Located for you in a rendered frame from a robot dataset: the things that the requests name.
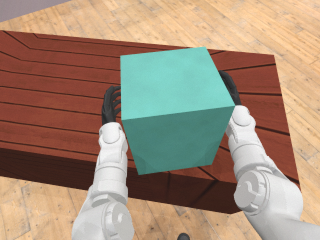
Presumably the right robot hand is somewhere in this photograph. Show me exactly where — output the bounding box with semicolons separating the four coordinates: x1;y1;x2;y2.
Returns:
219;70;242;106

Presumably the robot right upper arm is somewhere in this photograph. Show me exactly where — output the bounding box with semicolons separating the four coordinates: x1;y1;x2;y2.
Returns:
234;170;320;240

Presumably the robot right forearm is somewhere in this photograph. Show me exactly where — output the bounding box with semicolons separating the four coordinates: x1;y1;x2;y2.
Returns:
225;105;304;205

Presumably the left robot hand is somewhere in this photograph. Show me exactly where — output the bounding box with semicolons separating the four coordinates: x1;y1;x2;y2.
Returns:
101;85;121;125

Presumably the pedestal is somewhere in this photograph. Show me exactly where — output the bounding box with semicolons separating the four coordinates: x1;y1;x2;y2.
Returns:
0;30;302;215

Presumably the robot left forearm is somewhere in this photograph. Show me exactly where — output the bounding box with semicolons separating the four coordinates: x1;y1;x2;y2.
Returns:
71;122;128;240

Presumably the carton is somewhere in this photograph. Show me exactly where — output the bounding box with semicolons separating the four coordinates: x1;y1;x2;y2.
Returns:
120;46;236;175

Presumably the robot left upper arm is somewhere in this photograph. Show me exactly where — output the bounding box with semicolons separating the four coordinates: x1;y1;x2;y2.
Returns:
71;201;135;240

